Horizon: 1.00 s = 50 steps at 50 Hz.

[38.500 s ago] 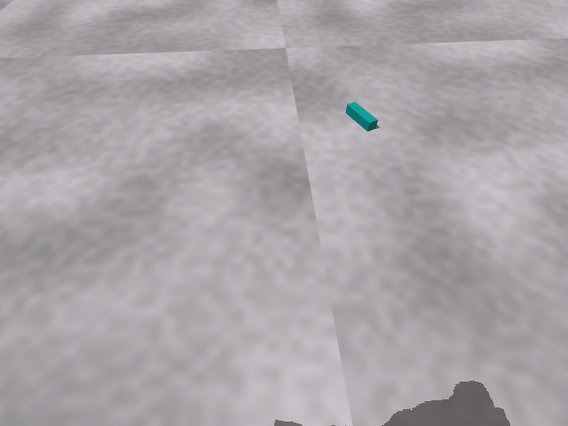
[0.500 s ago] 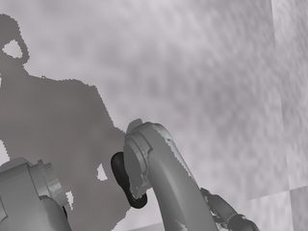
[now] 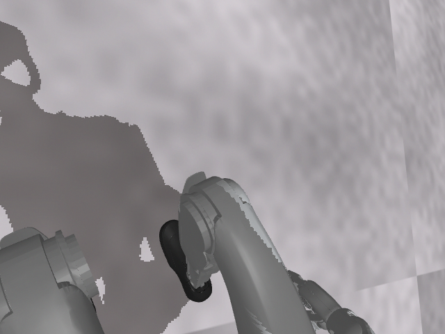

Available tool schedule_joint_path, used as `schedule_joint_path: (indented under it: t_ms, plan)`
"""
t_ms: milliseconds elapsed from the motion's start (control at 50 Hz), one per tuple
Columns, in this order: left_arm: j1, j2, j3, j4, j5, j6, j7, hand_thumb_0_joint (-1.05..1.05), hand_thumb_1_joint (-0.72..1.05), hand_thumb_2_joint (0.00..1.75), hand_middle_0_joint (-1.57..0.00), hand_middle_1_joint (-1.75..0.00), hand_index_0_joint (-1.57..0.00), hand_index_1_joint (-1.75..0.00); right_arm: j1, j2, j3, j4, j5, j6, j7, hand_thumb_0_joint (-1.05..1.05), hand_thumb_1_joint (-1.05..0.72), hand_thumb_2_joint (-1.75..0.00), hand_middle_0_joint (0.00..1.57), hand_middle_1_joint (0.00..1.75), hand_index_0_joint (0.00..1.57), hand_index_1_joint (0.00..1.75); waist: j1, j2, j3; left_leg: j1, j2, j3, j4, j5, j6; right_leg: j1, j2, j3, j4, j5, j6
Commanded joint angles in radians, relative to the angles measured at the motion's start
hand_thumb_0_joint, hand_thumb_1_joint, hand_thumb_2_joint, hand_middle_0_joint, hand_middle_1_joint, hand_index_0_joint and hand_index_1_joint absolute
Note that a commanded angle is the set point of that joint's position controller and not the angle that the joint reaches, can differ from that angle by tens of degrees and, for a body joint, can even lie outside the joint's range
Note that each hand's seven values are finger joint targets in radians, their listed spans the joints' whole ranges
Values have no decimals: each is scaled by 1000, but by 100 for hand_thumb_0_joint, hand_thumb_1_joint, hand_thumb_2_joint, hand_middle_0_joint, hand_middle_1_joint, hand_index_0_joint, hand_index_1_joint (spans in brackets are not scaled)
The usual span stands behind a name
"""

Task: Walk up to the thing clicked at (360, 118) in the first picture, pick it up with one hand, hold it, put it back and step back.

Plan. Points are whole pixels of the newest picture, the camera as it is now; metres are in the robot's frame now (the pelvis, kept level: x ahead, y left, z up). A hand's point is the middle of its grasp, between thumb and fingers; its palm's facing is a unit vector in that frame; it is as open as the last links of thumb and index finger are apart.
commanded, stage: withdraw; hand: left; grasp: from above
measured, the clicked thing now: out of the picture +0.46 +0.38 -0.28
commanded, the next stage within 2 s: home in 0.96 s
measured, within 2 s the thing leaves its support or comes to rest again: neither
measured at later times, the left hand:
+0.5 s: hand out of the picture +0.47 +0.40 -0.11, palm faces -0.37 -0.11 -0.92, open 14.1 cm
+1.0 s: hand out of the picture +0.45 +0.38 -0.13, palm faces -0.45 -0.13 -0.89, open 13.9 cm
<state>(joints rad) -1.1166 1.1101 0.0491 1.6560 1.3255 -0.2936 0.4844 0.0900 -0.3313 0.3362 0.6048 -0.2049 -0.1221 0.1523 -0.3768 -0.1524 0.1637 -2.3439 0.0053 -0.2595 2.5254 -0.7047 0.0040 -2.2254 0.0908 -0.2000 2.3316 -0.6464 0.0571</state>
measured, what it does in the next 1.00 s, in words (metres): stands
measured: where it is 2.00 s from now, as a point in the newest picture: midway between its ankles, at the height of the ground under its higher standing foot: (143, 305)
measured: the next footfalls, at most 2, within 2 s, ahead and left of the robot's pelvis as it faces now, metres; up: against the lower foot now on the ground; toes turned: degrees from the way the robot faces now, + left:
none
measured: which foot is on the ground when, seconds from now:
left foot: down 0.00-1.00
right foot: down 0.00-1.00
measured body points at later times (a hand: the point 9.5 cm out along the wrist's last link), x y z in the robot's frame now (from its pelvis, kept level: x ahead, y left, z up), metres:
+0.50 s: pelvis +0.01 +0.00 +0.03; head +0.25 +0.12 +0.39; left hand +0.49 +0.40 -0.06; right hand +0.10 -0.25 -0.06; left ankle +0.07 +0.12 -0.28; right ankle +0.12 -0.11 -0.28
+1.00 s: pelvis -0.01 -0.01 +0.03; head +0.24 +0.12 +0.38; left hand +0.47 +0.38 -0.08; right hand +0.07 -0.27 -0.05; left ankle +0.06 +0.12 -0.28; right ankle +0.12 -0.11 -0.28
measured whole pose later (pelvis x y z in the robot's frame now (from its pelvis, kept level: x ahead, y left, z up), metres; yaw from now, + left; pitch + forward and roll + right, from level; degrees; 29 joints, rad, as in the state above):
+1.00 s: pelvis -0.01 -0.01 +0.03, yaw +5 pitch +33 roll -11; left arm -1.12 0.96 0.06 1.45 1.27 -0.26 0.24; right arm 0.17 -0.32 0.20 0.62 -0.13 0.05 0.09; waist -0.31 -0.05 0.03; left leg -2.34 -0.01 -0.17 2.39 -0.64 0.01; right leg -2.23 0.05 -0.13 2.27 -0.63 0.04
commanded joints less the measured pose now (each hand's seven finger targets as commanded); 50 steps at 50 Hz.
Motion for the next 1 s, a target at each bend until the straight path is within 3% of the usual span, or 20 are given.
schedule_joint_path:
  t_ms: [0, 60, 140, 220, 320, 340, 360, 440, 460, 500, 540, 580, 640, 720, 800, 840, 900, 940, 980]
  plan:
    - [-263, 244, 19, -141, -20, -9, 31, 0, -50, 97, -6, -105, -9, -103, 187, -337, -103, 10, 1, -1, -14, 0, -90, -90, 20, 30, 20, 30, -38, 601, -638, 529, 48, 69, -277, 224, -5, 315, 22, -83, -180, 233, -87]
    - [-296, 278, 41, -205, -15, -12, 36, 0, -51, 97, -6, -104, -8, -102, 191, -342, -107, -2, -1, 2, -16, 0, -90, -90, 20, 30, 20, 30, -28, 627, -697, 558, 47, 71, -274, 243, -7, 332, 19, -82, -175, 248, -89]
    - [-296, 262, 61, -253, -21, 23, 42, 0, -52, 98, -6, -103, -8, -102, 202, -324, -127, -2, 4, -4, -6, 0, -90, -90, 20, 30, 20, 30, -8, 699, -737, 612, 49, 78, -295, 268, -14, 306, 17, -74, -164, 262, -91]
    - [-270, 257, 105, -370, -58, 92, 33, 0, -52, 98, -6, -102, -7, -101, 217, -309, -161, -3, 18, 1, 9, 0, -90, -90, 20, 30, 20, 30, 49, 757, -846, 636, 41, 109, -305, 335, -12, 324, 13, -58, -167, 312, -92]
    - [-208, 141, 87, -458, -129, 184, -79, 0, -53, 99, -6, -101, -7, -100, 261, -279, -223, 9, 55, 26, 35, 0, -90, -90, 20, 30, 20, 30, 78, 698, -881, 588, 25, 137, -343, 310, 2, 326, 6, -25, -208, 296, -93]
    - [-196, 98, 64, -473, -147, 201, -116, 0, -53, 99, -6, -101, -7, -100, 258, -275, -238, 7, 65, 37, 36, 0, -90, -90, 20, 30, 20, 30, 82, 669, -868, 593, 27, 136, -359, 298, 6, 318, 6, -19, -230, 279, -95]
    - [-221, 66, 45, -515, -158, 209, -156, 0, -54, 99, -7, -101, -7, -101, 285, -275, -252, 9, 74, 49, 36, 0, -90, -90, 20, 30, 20, 30, 58, 650, -880, 611, 25, 134, -374, 297, 6, 335, 4, -16, -247, 275, -95]
    - [-199, -8, -9, -550, -196, 228, -306, 0, -53, 100, -7, -101, -7, -101, 315, -267, -291, 2, 108, 111, 9, 0, -90, -90, 20, 30, 20, 30, 64, 517, -837, 556, 15, 147, -424, 213, 16, 376, -4, 13, -318, 211, -104]
    - [-215, -21, -14, -579, -202, 224, -335, 0, -51, 99, -7, -100, -7, -100, 330, -264, -291, 0, 111, 125, 1, 0, -90, -90, 20, 30, 20, 30, 54, 509, -818, 549, 10, 145, -436, 209, 15, 374, -9, 13, -328, 201, -106]
    - [-217, -20, -16, -596, -210, 214, -381, 0, -51, 99, -8, -100, -8, -100, 325, -260, -294, -4, 118, 148, -22, 0, -90, -90, 20, 30, 20, 30, 66, 475, -795, 543, 5, 147, -438, 201, 18, 363, -11, 22, -346, 180, -114]
    - [-206, -13, -14, -607, -215, 195, -409, 0, -50, 99, -9, -99, -9, -99, 321, -239, -286, -13, 122, 167, -37, 0, -90, -90, 20, 30, 20, 30, 71, 433, -811, 537, 2, 157, -440, 216, 23, 407, -14, 35, -363, 191, -107]
    - [-176, -10, -5, -568, -216, 176, -421, 0, -50, 98, -9, -99, -9, -99, 311, -240, -279, -23, 124, 177, -54, 0, -89, -90, 20, 30, 20, 30, 76, 390, -768, 506, -5, 158, -443, 205, 24, 389, -21, 38, -374, 167, -111]
    - [-188, 25, 7, -556, -202, 133, -421, 0, -50, 98, -10, -98, -9, -99, 295, -219, -261, -24, 122, 192, -71, 0, -90, -90, 20, 30, 20, 30, 99, 399, -785, 499, -5, 175, -442, 221, 27, 426, -21, 54, -370, 180, -106]
    - [-233, 28, 9, -504, -178, 73, -371, 0, -49, 98, -10, -97, -10, -97, 285, -215, -242, -27, 110, 197, -78, 0, -89, -90, 20, 30, 20, 30, 88, 436, -789, 528, -2, 165, -452, 198, 23, 375, -19, 42, -348, 157, -106]
    - [-310, 57, 13, -431, -130, 33, -281, 0, -50, 98, -9, -99, -9, -98, 280, -220, -223, -1, 91, 188, -77, 0, -90, -90, 20, 30, 20, 30, 60, 480, -799, 533, 0, 164, -427, 178, 25, 341, -14, 31, -312, 162, -98]
    - [-328, 40, -3, -389, -113, 23, -246, 0, -50, 97, -9, -99, -10, -98, 280, -221, -212, 8, 79, 180, -75, 0, -90, -90, 20, 30, 20, 30, 41, 492, -777, 521, 0, 166, -418, 163, 25, 329, -13, 28, -302, 152, -96]
    - [-388, 133, 38, -398, -79, 17, -197, 0, -50, 97, -8, -101, -9, -100, 281, -240, -205, 10, 67, 172, -73, 0, -89, -89, 20, 30, 20, 30, 55, 556, -832, 567, 2, 165, -397, 172, 21, 317, -13, 26, -280, 155, -96]
    - [-390, 169, 67, -374, -55, 30, -167, 0, -50, 97, -9, -100, -10, -99, 284, -253, -211, 7, 59, 165, -70, 0, -90, -90, 20, 30, 20, 30, 59, 583, -857, 593, 1, 161, -400, 184, 14, 301, -16, 13, -260, 164, -99]
    - [-400, 181, 80, -377, -52, 47, -149, 0, -51, 98, -8, -100, -9, -99, 289, -252, -212, 0, 57, 159, -66, 0, -90, -90, 20, 30, 20, 30, 63, 620, -882, 616, 5, 154, -400, 193, 11, 287, -17, 10, -242, 174, -100]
